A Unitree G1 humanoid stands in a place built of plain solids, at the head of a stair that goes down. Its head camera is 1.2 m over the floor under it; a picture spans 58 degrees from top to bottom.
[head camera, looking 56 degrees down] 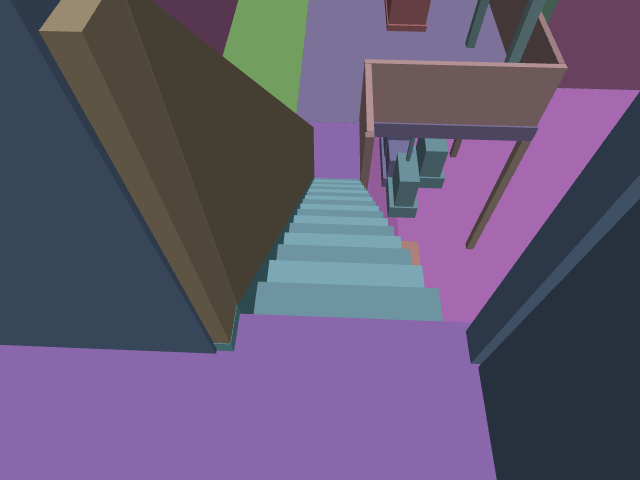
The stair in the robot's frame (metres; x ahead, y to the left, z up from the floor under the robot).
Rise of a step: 0.21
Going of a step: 0.22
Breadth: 0.67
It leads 2 degrees to the right of straight ahead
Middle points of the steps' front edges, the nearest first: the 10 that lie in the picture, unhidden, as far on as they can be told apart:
0.53 -0.09 0.00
0.75 -0.10 -0.21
0.97 -0.11 -0.41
1.19 -0.12 -0.62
1.41 -0.13 -0.83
1.63 -0.14 -1.04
1.85 -0.15 -1.24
2.07 -0.16 -1.45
2.29 -0.17 -1.66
2.51 -0.17 -1.87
